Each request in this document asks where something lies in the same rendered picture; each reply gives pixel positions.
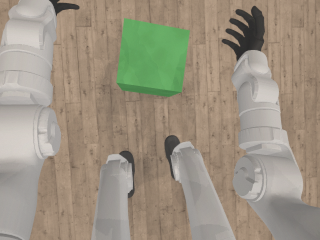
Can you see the right robot hand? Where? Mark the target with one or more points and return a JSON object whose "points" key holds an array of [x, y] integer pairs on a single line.
{"points": [[253, 33]]}

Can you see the right robot forearm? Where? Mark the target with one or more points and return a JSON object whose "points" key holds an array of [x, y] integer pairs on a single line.
{"points": [[259, 110]]}

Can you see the right robot thigh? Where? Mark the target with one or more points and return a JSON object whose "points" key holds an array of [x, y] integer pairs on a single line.
{"points": [[207, 217]]}

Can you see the left robot hand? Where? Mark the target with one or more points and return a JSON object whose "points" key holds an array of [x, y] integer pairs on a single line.
{"points": [[58, 7]]}

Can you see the right robot upper arm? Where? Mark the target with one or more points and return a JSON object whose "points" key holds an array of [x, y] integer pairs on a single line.
{"points": [[272, 186]]}

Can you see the left robot upper arm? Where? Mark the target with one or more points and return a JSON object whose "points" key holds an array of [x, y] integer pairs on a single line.
{"points": [[29, 133]]}

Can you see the carton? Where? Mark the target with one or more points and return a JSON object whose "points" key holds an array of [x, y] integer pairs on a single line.
{"points": [[152, 58]]}

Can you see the robot left shin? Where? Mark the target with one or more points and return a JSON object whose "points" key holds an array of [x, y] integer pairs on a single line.
{"points": [[112, 157]]}

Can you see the left robot forearm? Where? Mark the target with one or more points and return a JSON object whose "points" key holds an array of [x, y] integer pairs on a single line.
{"points": [[26, 54]]}

